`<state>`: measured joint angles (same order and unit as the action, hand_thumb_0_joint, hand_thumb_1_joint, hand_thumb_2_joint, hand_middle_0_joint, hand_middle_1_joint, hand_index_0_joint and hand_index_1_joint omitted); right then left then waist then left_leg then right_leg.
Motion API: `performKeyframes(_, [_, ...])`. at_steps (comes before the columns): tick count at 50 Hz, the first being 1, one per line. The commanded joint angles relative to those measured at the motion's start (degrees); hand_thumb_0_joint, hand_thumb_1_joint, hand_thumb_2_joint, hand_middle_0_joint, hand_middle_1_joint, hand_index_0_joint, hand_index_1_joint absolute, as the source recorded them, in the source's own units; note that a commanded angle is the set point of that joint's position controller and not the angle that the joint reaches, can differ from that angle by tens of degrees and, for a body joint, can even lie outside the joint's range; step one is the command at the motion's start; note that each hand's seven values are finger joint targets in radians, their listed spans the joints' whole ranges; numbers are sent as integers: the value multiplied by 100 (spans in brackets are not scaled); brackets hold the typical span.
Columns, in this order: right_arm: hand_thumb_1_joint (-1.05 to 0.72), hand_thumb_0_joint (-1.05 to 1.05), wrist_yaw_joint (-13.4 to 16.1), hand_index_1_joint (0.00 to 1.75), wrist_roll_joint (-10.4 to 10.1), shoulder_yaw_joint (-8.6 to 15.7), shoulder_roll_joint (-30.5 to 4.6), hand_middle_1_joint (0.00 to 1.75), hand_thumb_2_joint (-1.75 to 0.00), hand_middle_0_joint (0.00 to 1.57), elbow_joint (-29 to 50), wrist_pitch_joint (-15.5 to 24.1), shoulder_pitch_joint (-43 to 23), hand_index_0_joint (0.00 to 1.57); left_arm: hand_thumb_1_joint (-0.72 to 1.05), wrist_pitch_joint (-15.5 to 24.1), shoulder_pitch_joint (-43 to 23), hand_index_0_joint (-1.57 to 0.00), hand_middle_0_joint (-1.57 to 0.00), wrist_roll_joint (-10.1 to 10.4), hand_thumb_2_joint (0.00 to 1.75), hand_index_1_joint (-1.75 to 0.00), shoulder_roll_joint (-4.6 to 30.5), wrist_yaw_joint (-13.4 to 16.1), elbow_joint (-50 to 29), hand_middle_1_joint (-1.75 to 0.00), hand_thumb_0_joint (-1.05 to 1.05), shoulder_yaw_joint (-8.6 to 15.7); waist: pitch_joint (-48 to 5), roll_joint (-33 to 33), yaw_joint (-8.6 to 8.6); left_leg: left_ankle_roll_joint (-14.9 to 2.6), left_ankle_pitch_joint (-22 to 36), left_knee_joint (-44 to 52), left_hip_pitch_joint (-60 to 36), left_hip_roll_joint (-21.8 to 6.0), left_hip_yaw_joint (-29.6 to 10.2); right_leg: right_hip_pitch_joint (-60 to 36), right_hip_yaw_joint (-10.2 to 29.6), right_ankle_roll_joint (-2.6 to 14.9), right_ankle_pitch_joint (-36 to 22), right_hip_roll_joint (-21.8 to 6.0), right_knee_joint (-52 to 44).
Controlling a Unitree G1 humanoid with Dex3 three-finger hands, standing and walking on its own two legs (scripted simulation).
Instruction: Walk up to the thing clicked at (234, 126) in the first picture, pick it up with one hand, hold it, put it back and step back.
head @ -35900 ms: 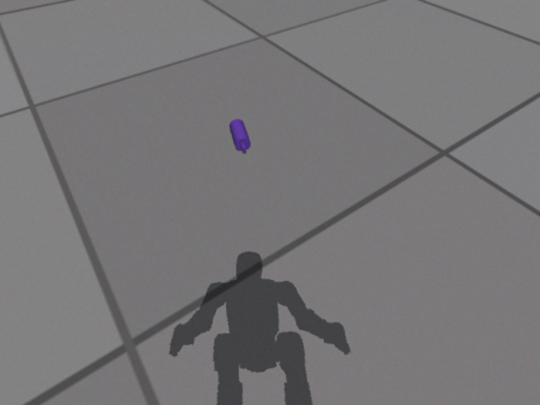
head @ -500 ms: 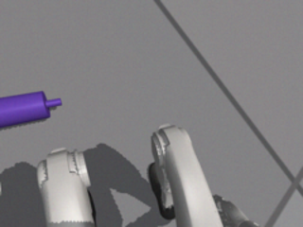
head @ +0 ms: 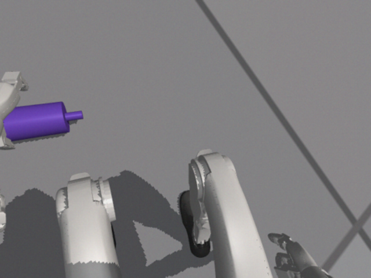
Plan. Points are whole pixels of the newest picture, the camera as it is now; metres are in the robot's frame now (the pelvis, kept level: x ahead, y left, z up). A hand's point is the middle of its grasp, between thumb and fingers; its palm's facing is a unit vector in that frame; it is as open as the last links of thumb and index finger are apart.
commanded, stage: withdraw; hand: left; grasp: from above
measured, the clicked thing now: (37, 120) +0.51 +0.28 -0.31
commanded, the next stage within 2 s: home in 0.08 s
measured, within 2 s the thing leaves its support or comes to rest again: neither
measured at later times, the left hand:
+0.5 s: hand out of the picture +0.48 +0.32 -0.08, palm faces -0.37 -0.17 -0.91, open 12.5 cm
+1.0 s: hand out of the picture +0.29 +0.23 +0.12, palm faces -0.10 -0.85 -0.52, open 7.5 cm
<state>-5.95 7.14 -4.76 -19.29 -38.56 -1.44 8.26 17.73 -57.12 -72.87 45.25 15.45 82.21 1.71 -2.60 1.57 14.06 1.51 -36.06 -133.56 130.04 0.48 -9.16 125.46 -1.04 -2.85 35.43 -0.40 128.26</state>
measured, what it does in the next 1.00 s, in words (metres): rises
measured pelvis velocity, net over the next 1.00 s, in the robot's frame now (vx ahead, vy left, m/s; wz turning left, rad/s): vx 0.03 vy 0.00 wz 0.09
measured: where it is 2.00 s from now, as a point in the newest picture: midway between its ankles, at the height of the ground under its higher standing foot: (154, 249)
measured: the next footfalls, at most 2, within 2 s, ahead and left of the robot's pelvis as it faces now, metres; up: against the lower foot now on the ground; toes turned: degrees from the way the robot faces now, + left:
none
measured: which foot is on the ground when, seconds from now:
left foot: down 0.00-1.00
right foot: down 0.00-1.00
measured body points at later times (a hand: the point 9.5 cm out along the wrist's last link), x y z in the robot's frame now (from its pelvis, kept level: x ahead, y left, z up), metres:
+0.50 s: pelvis +0.02 +0.01 +0.03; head +0.24 +0.06 +0.42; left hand +0.50 +0.33 -0.03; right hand +0.08 -0.25 -0.09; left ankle +0.09 +0.13 -0.32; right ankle +0.12 -0.14 -0.31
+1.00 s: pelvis +0.03 +0.00 +0.22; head +0.15 +0.03 +0.65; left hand +0.29 +0.28 +0.16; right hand +0.26 -0.23 +0.13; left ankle +0.09 +0.13 -0.32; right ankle +0.12 -0.15 -0.32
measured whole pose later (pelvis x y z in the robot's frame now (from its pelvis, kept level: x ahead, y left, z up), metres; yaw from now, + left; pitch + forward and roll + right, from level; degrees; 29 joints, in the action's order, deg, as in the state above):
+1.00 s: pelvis +0.03 +0.00 +0.22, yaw +5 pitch +25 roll -4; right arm 1.4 -2.2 -0.1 -13.5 -31.1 2.7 3.8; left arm -13.9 0.4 -14.7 21.0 2.8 13.6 1.0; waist -10.6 -1.6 3.3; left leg 1.6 -34.5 -94.5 85.7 -1.7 -5.5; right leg 82.8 -1.7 -2.5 33.6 -2.1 91.1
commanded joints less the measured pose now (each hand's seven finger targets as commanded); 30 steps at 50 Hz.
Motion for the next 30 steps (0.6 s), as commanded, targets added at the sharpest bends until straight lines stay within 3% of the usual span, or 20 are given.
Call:
performKeyframes(1, [-90,0,16,30,163,306,-1214,30,-90,20,-18,158,1056,20,-53,-3,-2462,-8,-8,-193,100,-101,1736,768,-486,-101,0,429,-3713,-2097,120,-217,244,1320,-2898,91,668,-1273,-742,505,-405,170,-1049])
performKeyframes(5, [-90,0,0,30,247,320,-1232,30,-90,20,-72,271,1180,20,-52,-187,-2483,-9,-8,-334,99,-100,2061,1055,-485,-101,0,664,-3992,-2403,146,-203,330,1219,-3006,83,669,-1277,-779,510,-513,159,-859])
performKeyframes(7, [-88,0,-15,30,228,394,-1268,30,-89,20,-51,306,1190,20,-43,-299,-2511,-17,-17,-260,92,-92,2191,1114,-942,-93,0,869,-4384,-2772,-3,-177,404,1315,-3256,100,675,-1223,-803,512,-612,122,-774])
performKeyframes(8, [-90,0,-27,30,203,474,-1272,30,-90,20,-41,350,1234,20,-47,-387,-2231,-12,-11,-179,96,-98,2078,1090,-865,-99,0,876,-4403,-2751,-29,-175,366,1352,-3387,84,661,-1179,-806,521,-586,111,-767])
performKeyframes(9, [-88,0,-37,30,188,501,-1266,30,-89,20,-41,372,1248,20,-39,-434,-2346,-20,-19,-109,93,-90,2054,1056,-1191,-91,0,845,-4593,-2870,-6,-166,454,1364,-3481,66,659,-1240,-796,523,-672,113,-781])
performKeyframes(10, [-90,0,-45,30,149,572,-1299,30,-90,20,-41,371,1304,20,-46,-508,-2153,-13,-12,-59,94,-96,2052,1017,-1390,-97,0,928,-4843,-2947,-108,-138,624,1453,-3676,75,641,-1323,-783,530,-812,81,-756])
performKeyframes(11, [-88,0,-50,30,97,605,-1261,30,-89,20,-39,354,1320,20,-38,-592,-2136,-21,-20,-21,87,-88,2003,950,-1513,-89,0,856,-4981,-2969,-120,-136,695,1488,-3731,64,630,-1350,-773,556,-868,106,-762])
performKeyframes(12, [-90,0,-63,30,63,663,-1241,30,-89,20,-34,346,1398,20,-45,-654,-1989,-13,-12,68,93,-95,1913,869,-1658,-96,0,848,-5102,-2964,-142,-142,842,1484,-3800,61,659,-1490,-754,543,-980,100,-815])
performKeyframes(13, [-88,0,-75,30,21,696,-1197,30,-89,20,-90,341,1477,20,-37,-744,-1934,-21,-20,135,85,-87,1821,777,-1549,-88,0,786,-5012,-2707,-129,-177,875,1469,-3726,59,666,-1525,-720,535,-1018,114,-920])
performKeyframes(14, [-88,0,-91,30,8,736,-1153,30,-89,20,-119,336,1576,20,-29,-802,-1841,-21,-24,247,86,-79,1465,642,-1476,-80,0,618,-4841,-2455,-26,-193,877,1479,-3625,49,652,-1548,-724,519,-1031,126,-1002])
performKeyframes(15, [-88,0,-94,30,-29,749,-1145,30,-90,20,-159,303,1617,20,-25,-841,-1926,-21,-23,372,86,-71,1588,544,-1701,-72,0,703,-4802,-2448,-95,-204,904,1531,-3509,63,670,-1643,-699,508,-1051,119,-1069])
performKeyframes(18, [-89,0,-118,30,-140,829,-1059,30,-90,20,-40,229,1722,20,-7,-1020,-1283,-19,-21,798,78,-52,1279,103,-2010,-51,0,627,-4835,-2081,-262,-250,1104,1709,-3603,53,661,-2066,-645,491,-1168,137,-1321])
performKeyframes(20, [-89,0,-120,30,-259,912,-1065,30,-90,20,82,138,1686,20,9,-1121,-690,-19,-20,1075,78,-44,1175,-203,-2489,-43,0,658,-4988,-2036,-492,-240,1188,2021,-3812,46,606,-2372,-624,489,-1180,125,-1484])
performKeyframes(21, [-89,0,-127,30,-317,941,-1096,30,-90,20,170,98,1697,20,17,-1217,-54,-18,-19,1279,75,-39,986,-365,-2368,-38,0,689,-4800,-1757,-541,-234,1188,2161,-3892,42,526,-2388,-626,468,-1153,104,-1568])
performKeyframes(22, [-90,0,-128,30,-383,970,-1069,30,-90,20,296,61,1624,20,25,-1235,26,-18,-18,1520,75,-36,904,-536,-3176,-35,0,685,-4991,-1911,-627,-213,1213,2357,-4011,41,474,-2564,-622,477,-1182,93,-1627])
performKeyframes(23, [-90,0,-104,30,-442,999,-1079,30,-90,20,355,23,1512,20,33,-1311,346,-16,-17,1784,69,-28,861,-670,-3505,-27,0,759,-4982,-1800,-718,-209,1280,2476,-4158,34,427,-2644,-597,472,-1235,93,-1726])
performKeyframes(26, [-90,0,-32,30,-550,972,-969,30,-90,20,501,-39,1186,20,57,-1595,1322,-18,-18,2580,81,-28,160,-1120,-4118,-28,0,497,-4385,-1182,-671,-251,1257,2790,-4146,-8,359,-2814,-544,438,-1257,134,-2130])
performKeyframes(28, [-90,0,51,30,-598,999,-958,30,-90,20,619,-64,1081,20,73,-1710,1571,-20,-20,3042,90,-30,293,-1282,-4954,-30,0,742,-4353,-1099,-779,-263,1116,3013,-4274,-16,351,-3144,-473,448,-1184,106,-2403])
performKeyframes(30, [-90,0,104,30,-642,1042,-841,30,-90,20,740,-49,925,20,89,-1771,1849,-20,-20,3382,90,-30,58,-1398,-5667,-30,0,625,-4465,-1073,-826,-273,1023,3223,-4514,-58,404,-3463,-422,438,-1129,97,-2661])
